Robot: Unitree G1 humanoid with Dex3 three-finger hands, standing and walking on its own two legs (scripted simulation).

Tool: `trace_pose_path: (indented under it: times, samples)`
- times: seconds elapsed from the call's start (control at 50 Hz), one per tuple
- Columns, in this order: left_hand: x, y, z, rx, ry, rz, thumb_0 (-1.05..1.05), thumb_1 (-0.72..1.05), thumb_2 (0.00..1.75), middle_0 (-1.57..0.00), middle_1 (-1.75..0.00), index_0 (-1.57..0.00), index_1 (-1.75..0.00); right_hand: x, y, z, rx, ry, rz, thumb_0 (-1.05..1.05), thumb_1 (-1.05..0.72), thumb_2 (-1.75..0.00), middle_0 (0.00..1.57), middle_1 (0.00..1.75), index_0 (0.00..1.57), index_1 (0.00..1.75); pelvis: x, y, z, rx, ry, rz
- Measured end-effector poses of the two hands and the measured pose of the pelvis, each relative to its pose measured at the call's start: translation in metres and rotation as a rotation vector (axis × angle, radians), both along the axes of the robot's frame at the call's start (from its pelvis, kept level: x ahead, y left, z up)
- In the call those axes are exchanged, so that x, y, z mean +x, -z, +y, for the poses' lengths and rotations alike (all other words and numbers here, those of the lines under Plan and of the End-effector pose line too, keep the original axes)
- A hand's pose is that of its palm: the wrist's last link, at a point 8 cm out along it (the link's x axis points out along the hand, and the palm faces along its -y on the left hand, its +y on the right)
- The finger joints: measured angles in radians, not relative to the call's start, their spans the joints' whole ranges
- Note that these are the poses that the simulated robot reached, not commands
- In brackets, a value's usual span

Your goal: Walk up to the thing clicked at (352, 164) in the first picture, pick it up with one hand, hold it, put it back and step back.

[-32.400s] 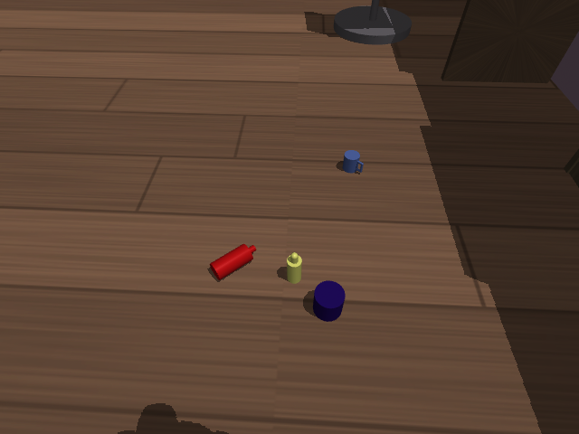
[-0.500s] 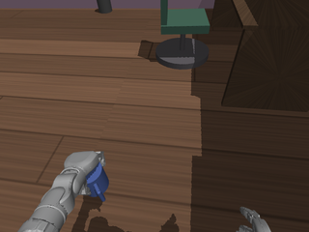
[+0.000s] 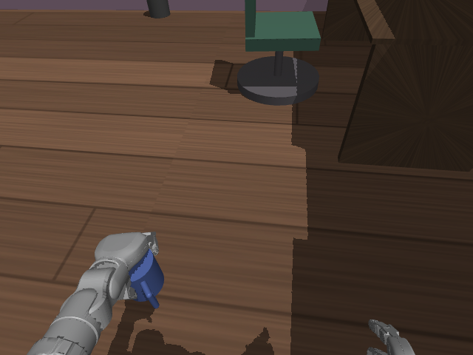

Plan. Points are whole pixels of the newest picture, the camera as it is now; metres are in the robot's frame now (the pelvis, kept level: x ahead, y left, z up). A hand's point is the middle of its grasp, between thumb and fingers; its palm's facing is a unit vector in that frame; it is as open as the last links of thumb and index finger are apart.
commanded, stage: crouch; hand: left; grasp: from above
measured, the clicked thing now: (142, 279) +0.29 +0.21 -0.09
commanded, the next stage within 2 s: lower in 1.78 s
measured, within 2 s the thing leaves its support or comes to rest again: neither
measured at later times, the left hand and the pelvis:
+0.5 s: hand (149, 288) +0.33 +0.25 -0.24, palm faces -0.43 +0.04 -0.90, open 10.6 cm; pelvis -0.04 +0.01 -0.12, yaw +0 degrees
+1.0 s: hand (167, 305) +0.36 +0.26 -0.47, palm faces -0.46 -0.01 -0.89, open 10.5 cm; pelvis -0.06 +0.00 -0.30, yaw -2 degrees
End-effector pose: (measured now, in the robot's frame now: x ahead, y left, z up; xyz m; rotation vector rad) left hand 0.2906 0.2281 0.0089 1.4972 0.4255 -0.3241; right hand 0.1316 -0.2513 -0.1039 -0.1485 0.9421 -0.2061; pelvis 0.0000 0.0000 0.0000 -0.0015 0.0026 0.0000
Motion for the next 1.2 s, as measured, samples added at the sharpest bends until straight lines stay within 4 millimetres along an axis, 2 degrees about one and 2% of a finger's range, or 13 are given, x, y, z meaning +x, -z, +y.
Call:
trace_pose_path:
  times: [0.12,0.2,0.28,0.36,0.48,0.58,0.68,0.78,0.92,1.08,1.2]
  samples:
    - [-0.004,0.025,0.001,0.004,0.006,0.022,0.01,-0.10,0.77,-0.54,-0.91,-0.49,-0.86,-0.006,0.002,-0.003,-0.014,-0.004,0.029,0.01,-0.90,-0.89,0.20,0.30,0.20,0.30,-0.002,0.003,0.000,-0.001,-0.006,0.026]
    - [-0.006,0.051,0.003,0.024,0.014,0.045,0.01,-0.10,0.77,-0.54,-0.91,-0.49,-0.86,-0.017,0.010,-0.008,-0.035,-0.008,0.078,0.00,-0.90,-0.89,0.20,0.30,0.20,0.30,-0.006,0.010,0.000,-0.005,-0.012,0.071]
    - [-0.001,0.083,0.005,0.043,0.033,0.045,0.01,-0.11,0.77,-0.54,-0.91,-0.49,-0.86,-0.037,0.027,-0.016,-0.065,-0.009,0.138,0.00,-0.90,-0.89,0.20,0.30,0.20,0.30,-0.012,0.027,0.000,-0.013,-0.016,0.152]
    - [0.011,0.122,0.009,0.065,0.053,0.014,0.01,-0.11,0.77,-0.53,-0.92,-0.49,-0.86,-0.063,0.056,-0.027,-0.101,0.004,0.201,0.00,-0.90,-0.89,0.20,0.30,0.20,0.30,-0.020,0.058,0.002,-0.024,-0.015,0.251]
    - [0.037,0.181,0.016,0.090,0.034,-0.034,0.01,-0.09,0.74,-0.53,-0.91,-0.50,-0.85,-0.108,0.112,-0.035,-0.143,0.046,0.301,0.00,-0.90,-0.89,0.20,0.30,0.20,0.30,-0.034,0.114,0.005,-0.039,-0.010,0.382]
    - [0.055,0.231,0.018,0.088,0.004,-0.044,0.01,-0.08,0.72,-0.53,-0.90,-0.50,-0.85,-0.140,0.161,-0.029,-0.145,0.074,0.376,0.00,-0.90,-0.89,0.20,0.30,0.20,0.30,-0.044,0.160,0.006,-0.047,-0.004,0.473]
    - [0.060,0.283,0.017,0.075,0.002,-0.015,0.01,-0.08,0.72,-0.54,-0.90,-0.51,-0.84,-0.158,0.207,-0.018,-0.119,0.075,0.419,0.00,-0.90,-0.89,0.20,0.30,0.20,0.30,-0.053,0.201,0.008,-0.054,-0.001,0.537]
    - [0.061,0.335,0.020,0.066,0.016,0.020,0.01,-0.09,0.71,-0.55,-0.89,-0.52,-0.84,-0.160,0.250,-0.009,-0.098,0.041,0.428,0.00,-0.90,-0.89,0.20,0.30,0.20,0.30,-0.060,0.240,0.008,-0.063,-0.001,0.589]
    - [0.068,0.395,0.027,0.051,0.021,0.013,0.01,-0.09,0.69,-0.58,-0.87,-0.54,-0.82,-0.146,0.296,-0.009,-0.102,-0.033,0.429,0.00,-0.90,-0.89,0.20,0.30,0.20,0.30,-0.063,0.285,0.005,-0.076,0.000,0.643]
    - [0.081,0.438,0.032,0.048,-0.006,-0.007,0.01,-0.11,0.69,-0.61,-0.85,-0.57,-0.80,-0.127,0.326,-0.020,-0.126,-0.093,0.419,0.00,-0.91,-0.90,0.20,0.30,0.20,0.30,-0.062,0.320,0.001,-0.085,0.013,0.662]
    - [0.088,0.462,0.033,0.044,-0.017,0.001,0.01,-0.12,0.70,-0.61,-0.85,-0.57,-0.80,-0.125,0.341,-0.025,-0.135,-0.101,0.425,0.00,-0.92,-0.90,0.20,0.30,0.20,0.30,-0.062,0.338,0.000,-0.088,0.024,0.664]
